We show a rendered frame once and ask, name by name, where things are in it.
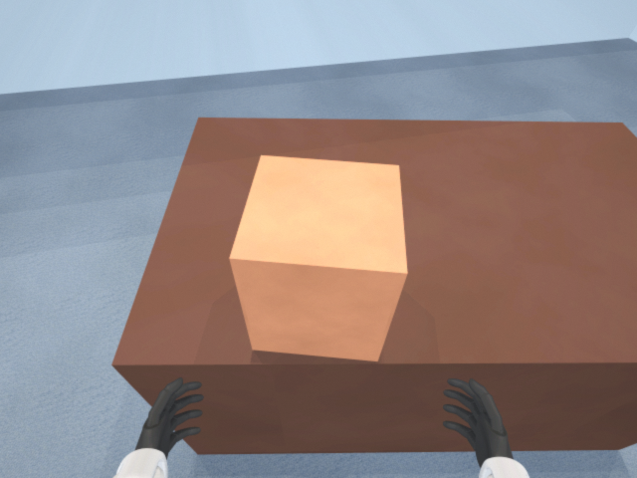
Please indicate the carton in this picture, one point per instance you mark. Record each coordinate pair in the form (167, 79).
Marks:
(319, 259)

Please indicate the left robot hand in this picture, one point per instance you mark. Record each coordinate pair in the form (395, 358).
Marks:
(157, 431)

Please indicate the pedestal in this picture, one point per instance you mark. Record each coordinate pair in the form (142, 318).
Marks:
(521, 249)

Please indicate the right robot forearm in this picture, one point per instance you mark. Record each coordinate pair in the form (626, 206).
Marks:
(502, 467)

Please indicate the left robot forearm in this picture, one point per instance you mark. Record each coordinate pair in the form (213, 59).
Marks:
(143, 463)

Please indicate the right robot hand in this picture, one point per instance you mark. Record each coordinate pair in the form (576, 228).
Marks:
(488, 435)

